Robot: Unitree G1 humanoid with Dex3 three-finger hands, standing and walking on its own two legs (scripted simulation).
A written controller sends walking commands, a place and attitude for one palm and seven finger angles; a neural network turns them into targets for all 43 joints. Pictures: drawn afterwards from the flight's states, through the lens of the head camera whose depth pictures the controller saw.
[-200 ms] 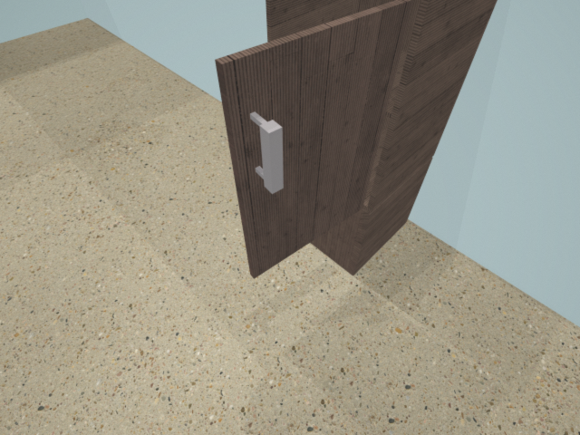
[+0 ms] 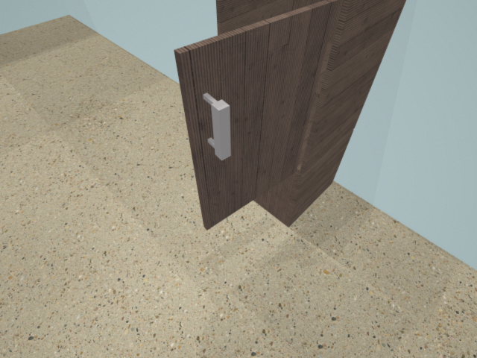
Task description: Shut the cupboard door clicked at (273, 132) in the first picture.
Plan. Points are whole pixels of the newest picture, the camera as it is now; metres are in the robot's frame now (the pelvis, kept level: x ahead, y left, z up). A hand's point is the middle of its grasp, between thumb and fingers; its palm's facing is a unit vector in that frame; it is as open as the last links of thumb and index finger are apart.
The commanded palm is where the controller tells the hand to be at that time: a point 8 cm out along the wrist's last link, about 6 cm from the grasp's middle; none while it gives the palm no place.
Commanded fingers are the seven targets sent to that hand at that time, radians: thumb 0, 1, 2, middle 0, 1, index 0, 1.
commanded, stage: stand and wait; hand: left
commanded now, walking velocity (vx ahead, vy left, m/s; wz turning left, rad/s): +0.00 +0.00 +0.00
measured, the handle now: (215, 126) +0.54 +0.08 +0.07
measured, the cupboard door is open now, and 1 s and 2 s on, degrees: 82 82 82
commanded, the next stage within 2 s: look at it before walking up in 0.08 s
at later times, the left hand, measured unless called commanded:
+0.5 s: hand out of the picture +0.06 +0.23 -0.17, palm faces -0.02 -0.95 -0.30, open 7.4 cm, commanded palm none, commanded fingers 0.00 0.90 0.90 -0.20 -0.30 -0.20 -0.30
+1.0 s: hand out of the picture +0.05 +0.22 -0.18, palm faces -0.07 -0.96 -0.28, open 7.4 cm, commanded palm none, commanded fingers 0.00 0.90 0.90 -0.20 -0.30 -0.20 -0.30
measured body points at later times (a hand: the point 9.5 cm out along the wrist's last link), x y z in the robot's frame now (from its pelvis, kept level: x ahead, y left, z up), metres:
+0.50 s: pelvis +0.00 +0.00 +0.00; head +0.02 +0.00 +0.45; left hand +0.06 +0.28 -0.14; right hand +0.06 -0.28 -0.15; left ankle +0.01 +0.12 -0.75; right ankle -0.04 -0.10 -0.75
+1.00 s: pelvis -0.01 +0.00 -0.01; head +0.02 +0.00 +0.44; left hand +0.05 +0.27 -0.16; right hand +0.04 -0.26 -0.16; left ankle +0.01 +0.12 -0.75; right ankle -0.04 -0.11 -0.75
